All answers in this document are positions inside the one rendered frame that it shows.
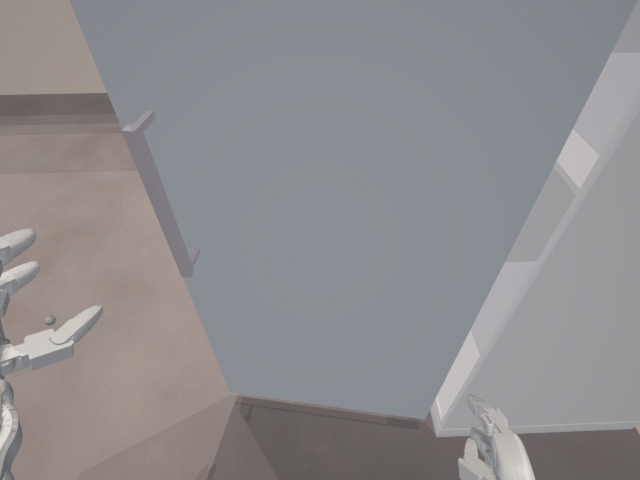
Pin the fridge door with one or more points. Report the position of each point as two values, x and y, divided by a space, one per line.
354 172

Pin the robot right hand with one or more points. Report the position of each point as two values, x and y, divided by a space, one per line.
505 454

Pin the robot left hand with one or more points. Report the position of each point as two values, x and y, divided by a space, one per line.
46 347

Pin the robot left forearm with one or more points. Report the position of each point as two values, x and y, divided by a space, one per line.
10 431

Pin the handle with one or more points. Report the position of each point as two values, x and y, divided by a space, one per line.
140 152

